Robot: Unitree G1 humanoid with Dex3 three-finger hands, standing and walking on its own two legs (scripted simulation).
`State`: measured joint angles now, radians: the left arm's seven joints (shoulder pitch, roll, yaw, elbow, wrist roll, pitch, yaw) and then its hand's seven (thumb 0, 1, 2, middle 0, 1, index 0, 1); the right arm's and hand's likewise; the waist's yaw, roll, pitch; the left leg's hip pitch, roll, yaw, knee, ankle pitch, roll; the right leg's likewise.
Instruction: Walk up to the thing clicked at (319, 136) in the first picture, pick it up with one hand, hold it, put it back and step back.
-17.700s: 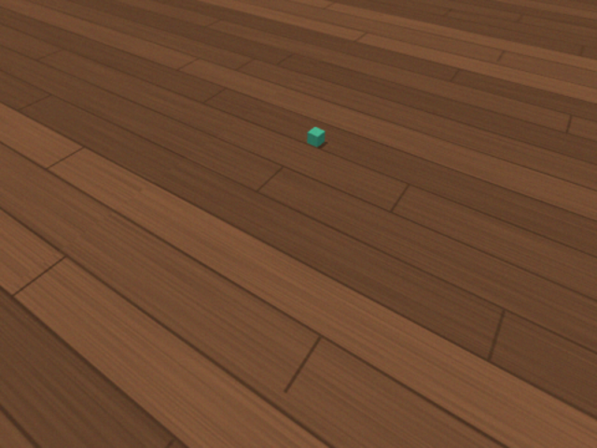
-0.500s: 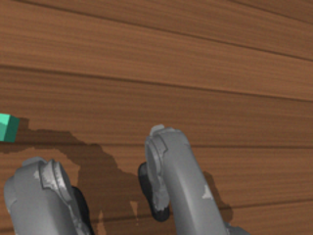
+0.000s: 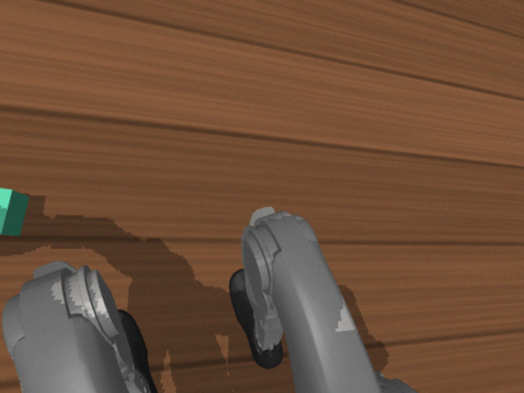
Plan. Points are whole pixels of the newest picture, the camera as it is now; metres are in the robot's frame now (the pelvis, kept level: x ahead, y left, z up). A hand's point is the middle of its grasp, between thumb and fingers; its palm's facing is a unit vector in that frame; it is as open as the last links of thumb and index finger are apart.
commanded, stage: rise first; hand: left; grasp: from above
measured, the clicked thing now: out of the picture +0.43 +0.32 -0.29
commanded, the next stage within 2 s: none
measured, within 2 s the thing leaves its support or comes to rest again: neither
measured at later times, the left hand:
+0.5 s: hand out of the picture +0.41 +0.36 -0.18, palm faces -0.03 -0.44 -0.90, open 14.1 cm
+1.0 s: hand out of the picture +0.41 +0.35 -0.17, palm faces -0.02 -0.43 -0.90, open 14.2 cm
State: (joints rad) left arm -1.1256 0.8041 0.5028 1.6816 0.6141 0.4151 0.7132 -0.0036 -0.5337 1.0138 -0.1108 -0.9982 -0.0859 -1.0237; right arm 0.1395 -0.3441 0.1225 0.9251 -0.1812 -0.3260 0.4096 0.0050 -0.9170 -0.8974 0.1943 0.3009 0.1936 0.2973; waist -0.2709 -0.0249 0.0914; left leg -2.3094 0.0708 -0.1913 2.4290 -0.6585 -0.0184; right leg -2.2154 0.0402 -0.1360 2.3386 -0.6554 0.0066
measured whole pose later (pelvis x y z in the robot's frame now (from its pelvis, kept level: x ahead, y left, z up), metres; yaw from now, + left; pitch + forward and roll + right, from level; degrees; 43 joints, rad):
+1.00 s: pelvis +0.00 +0.00 +0.00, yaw -1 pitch +29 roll -9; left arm -1.16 0.85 0.50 1.73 0.63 0.42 0.73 0.00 -0.55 1.02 -0.11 -0.98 -0.08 -1.01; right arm 0.14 -0.36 0.14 0.92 -0.19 -0.34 0.42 0.00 -0.92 -0.90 0.19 0.30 0.19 0.30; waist -0.29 -0.02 0.10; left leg -2.30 0.07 -0.20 2.43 -0.66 -0.01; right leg -2.20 0.05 -0.14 2.33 -0.65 0.01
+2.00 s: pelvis +0.00 +0.00 +0.00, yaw -1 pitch +30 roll -9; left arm -1.17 0.84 0.49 1.72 0.60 0.43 0.74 0.00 -0.55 1.02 -0.11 -0.98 -0.08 -1.01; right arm 0.15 -0.37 0.14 0.92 -0.19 -0.34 0.42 0.01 -0.92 -0.90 0.19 0.30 0.19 0.30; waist -0.29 -0.02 0.10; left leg -2.29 0.07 -0.20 2.42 -0.66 -0.02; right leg -2.20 0.05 -0.14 2.32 -0.65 0.01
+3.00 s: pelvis +0.00 +0.00 +0.00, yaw -1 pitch +28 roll -10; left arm -1.25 0.88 0.42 1.75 0.50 0.45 0.79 0.00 -0.56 1.04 -0.12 -0.93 -0.08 -0.98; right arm 0.10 -0.36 0.21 0.89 -0.21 -0.33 0.45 0.00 -0.91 -0.90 0.19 0.30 0.19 0.30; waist -0.35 -0.07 0.20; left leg -2.29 0.06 -0.23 2.44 -0.66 -0.03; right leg -2.19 0.05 -0.16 2.33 -0.64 0.01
